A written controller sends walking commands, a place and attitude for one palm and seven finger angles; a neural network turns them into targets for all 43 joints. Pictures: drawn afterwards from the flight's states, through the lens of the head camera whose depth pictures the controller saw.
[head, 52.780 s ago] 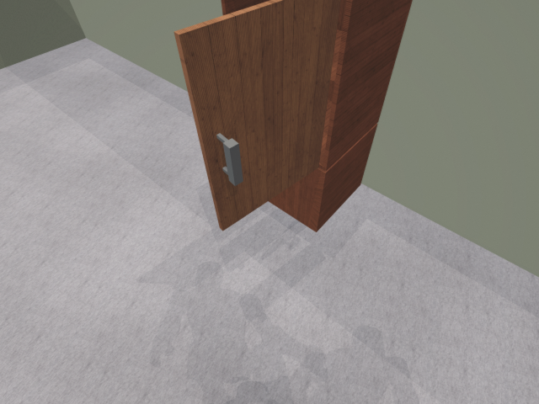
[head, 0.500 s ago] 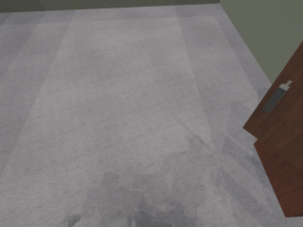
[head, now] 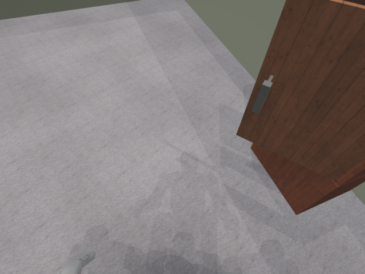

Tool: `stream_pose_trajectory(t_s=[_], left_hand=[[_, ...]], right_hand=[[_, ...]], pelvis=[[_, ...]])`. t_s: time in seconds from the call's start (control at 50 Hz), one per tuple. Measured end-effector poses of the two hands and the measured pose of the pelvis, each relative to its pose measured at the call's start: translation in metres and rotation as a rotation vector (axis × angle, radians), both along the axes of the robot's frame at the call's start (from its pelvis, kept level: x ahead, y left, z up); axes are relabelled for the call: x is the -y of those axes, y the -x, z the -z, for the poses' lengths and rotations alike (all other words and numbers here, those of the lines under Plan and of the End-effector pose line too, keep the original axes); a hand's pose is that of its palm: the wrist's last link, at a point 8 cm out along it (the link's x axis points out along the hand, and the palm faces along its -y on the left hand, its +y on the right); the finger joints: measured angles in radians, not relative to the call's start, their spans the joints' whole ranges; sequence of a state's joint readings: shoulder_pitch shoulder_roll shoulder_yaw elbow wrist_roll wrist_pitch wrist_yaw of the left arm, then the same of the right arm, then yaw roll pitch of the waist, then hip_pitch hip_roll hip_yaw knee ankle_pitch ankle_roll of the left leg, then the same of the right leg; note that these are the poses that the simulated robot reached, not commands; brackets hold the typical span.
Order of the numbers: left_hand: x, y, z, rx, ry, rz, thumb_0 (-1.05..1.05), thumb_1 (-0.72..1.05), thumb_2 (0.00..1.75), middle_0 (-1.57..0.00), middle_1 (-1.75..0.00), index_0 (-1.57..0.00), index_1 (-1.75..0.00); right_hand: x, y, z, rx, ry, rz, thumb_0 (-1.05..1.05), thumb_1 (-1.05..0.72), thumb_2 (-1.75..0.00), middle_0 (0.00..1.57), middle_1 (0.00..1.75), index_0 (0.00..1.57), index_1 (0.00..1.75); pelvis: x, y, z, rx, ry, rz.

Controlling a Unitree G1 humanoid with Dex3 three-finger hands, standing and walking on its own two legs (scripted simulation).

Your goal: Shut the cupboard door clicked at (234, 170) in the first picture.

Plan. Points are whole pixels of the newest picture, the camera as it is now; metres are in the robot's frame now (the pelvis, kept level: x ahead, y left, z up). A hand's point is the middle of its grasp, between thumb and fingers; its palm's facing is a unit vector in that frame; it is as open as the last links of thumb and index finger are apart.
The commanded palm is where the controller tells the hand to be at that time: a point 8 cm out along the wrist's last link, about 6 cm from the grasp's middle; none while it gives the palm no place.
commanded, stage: turn to face it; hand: left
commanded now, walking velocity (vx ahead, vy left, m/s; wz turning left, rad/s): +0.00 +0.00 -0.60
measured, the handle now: (263, 94) +0.67 -0.24 -0.05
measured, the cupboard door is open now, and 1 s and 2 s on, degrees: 37 37 37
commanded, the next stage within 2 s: take the last steps up to it in 0.80 s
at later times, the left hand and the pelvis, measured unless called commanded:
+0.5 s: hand (108, 260) +0.17 +0.20 -0.17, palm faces -0.25 -0.95 -0.19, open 7.4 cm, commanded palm none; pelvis +0.03 +0.02 +0.00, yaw -17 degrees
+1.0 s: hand (139, 245) +0.20 +0.12 -0.16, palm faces -0.46 -0.87 -0.20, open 7.4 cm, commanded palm none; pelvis +0.04 +0.00 +0.00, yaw -27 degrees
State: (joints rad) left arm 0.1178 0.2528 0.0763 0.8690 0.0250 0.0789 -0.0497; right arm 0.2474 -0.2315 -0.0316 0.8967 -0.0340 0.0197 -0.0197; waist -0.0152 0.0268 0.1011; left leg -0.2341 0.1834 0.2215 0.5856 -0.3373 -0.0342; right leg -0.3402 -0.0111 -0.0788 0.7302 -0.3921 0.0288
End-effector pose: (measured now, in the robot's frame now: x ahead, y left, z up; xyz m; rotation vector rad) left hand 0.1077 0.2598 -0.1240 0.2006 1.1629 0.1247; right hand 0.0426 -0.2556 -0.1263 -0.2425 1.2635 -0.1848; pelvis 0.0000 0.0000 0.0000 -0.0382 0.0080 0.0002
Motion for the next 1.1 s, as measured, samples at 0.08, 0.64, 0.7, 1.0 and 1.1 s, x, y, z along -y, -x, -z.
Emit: stream_pose_trajectory(t_s=[0.08,0.64,0.7,1.0,1.1], left_hand=[[0.017,-0.021,0.000,0.050,-0.045,0.062,0.01,0.91,0.90,-0.20,-0.30,-0.20,-0.29],[0.034,-0.100,0.005,-0.047,0.012,0.334,0.01,0.91,0.90,-0.20,-0.30,-0.20,-0.29],[0.053,-0.115,0.001,-0.019,0.000,0.385,0.01,0.91,0.90,-0.20,-0.30,-0.19,-0.29],[0.088,-0.110,0.010,-0.051,0.007,0.469,0.00,0.91,0.90,-0.20,-0.30,-0.20,-0.29],[0.081,-0.117,0.029,-0.111,0.038,0.478,0.01,0.91,0.90,-0.20,-0.30,-0.20,-0.29]], right_hand=[[0.025,0.013,0.022,-0.029,-0.009,0.072,0.00,-0.91,-0.89,0.21,0.30,0.20,0.30],[-0.013,0.045,-0.017,0.033,0.033,0.331,0.00,-0.91,-0.89,0.21,0.30,0.20,0.30],[-0.009,0.070,-0.006,-0.002,0.010,0.392,0.00,-0.91,-0.89,0.21,0.30,0.20,0.30],[-0.009,0.087,0.003,-0.013,-0.018,0.519,0.00,-0.91,-0.89,0.20,0.30,0.20,0.30],[-0.025,0.079,0.000,0.021,0.013,0.524,0.00,-0.91,-0.89,0.20,0.30,0.20,0.30]], pelvis=[[0.012,-0.003,0.014,0.002,-0.014,0.040],[-0.013,-0.032,-0.008,-0.008,0.016,0.363],[-0.006,-0.032,-0.004,-0.003,0.009,0.389],[0.004,-0.042,0.000,-0.002,-0.025,0.475],[0.000,-0.059,0.007,-0.009,-0.014,0.509]])
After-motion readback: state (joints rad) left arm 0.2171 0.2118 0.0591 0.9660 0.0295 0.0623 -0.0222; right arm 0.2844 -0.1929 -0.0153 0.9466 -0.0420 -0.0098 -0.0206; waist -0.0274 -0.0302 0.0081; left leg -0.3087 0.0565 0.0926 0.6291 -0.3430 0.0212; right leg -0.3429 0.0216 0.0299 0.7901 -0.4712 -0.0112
